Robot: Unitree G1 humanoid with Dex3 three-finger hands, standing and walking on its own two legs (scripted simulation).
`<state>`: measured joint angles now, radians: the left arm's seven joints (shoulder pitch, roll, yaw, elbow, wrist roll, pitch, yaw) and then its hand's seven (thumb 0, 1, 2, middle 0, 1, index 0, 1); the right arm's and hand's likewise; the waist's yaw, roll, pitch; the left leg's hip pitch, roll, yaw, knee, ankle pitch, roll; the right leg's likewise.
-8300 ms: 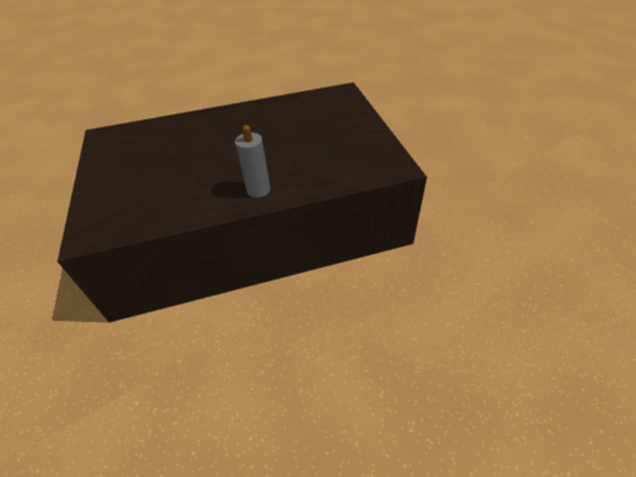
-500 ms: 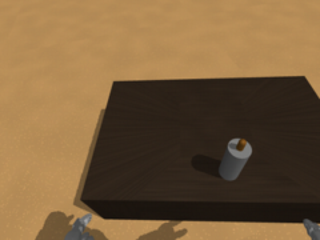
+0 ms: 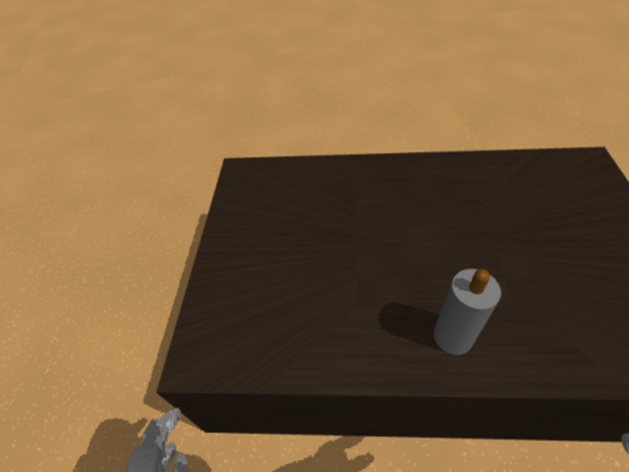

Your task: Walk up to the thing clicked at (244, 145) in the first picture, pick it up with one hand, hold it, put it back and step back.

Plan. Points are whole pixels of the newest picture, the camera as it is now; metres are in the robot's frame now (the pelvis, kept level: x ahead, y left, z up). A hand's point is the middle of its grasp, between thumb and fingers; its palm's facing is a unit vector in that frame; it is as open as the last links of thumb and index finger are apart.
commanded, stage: go down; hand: right
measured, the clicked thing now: (466, 308) +0.48 -0.23 -0.23
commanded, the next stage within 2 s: approach in 1.70 s
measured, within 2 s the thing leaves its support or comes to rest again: neither
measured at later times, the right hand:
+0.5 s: hand out of the picture +0.26 -0.35 -0.03, palm faces +0.20 +0.95 -0.24, open 17.5 cm
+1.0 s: hand out of the picture +0.32 -0.40 -0.01, palm faces +0.24 +0.96 -0.15, open 17.2 cm
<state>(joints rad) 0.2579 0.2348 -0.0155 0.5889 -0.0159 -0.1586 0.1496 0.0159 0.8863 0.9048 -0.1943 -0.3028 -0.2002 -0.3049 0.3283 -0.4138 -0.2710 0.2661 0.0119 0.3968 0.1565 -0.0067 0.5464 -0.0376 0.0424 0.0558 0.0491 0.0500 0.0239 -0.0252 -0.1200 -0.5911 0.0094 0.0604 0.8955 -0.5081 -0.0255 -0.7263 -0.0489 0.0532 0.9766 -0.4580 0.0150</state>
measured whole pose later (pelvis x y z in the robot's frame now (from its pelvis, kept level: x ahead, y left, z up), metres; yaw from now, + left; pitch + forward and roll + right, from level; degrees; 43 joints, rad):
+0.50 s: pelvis -0.03 +0.00 -0.01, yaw +0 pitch +13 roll +4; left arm 0.24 0.27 -0.04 0.66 0.00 -0.22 0.17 0.01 0.89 0.89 -0.21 -0.31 -0.21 -0.31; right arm -0.15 -0.63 -0.48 0.71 0.07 0.19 0.33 -0.01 0.55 -0.05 0.04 0.06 0.05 0.05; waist 0.06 -0.02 -0.08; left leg -0.70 0.00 0.07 0.95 -0.48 -0.02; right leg -0.83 -0.05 0.06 1.02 -0.42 0.02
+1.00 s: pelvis -0.03 -0.01 -0.01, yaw +2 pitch +17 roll +4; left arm 0.30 0.31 -0.06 0.67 0.03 -0.15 0.11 0.01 0.90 0.90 -0.20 -0.31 -0.21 -0.31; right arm -0.45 -0.82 -0.65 1.15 0.06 -0.19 0.50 -0.01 0.47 -0.07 0.04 0.06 0.04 0.05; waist 0.07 0.03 -0.07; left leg -0.79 0.00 0.05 0.97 -0.47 -0.03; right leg -0.92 -0.06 0.05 1.04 -0.42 0.01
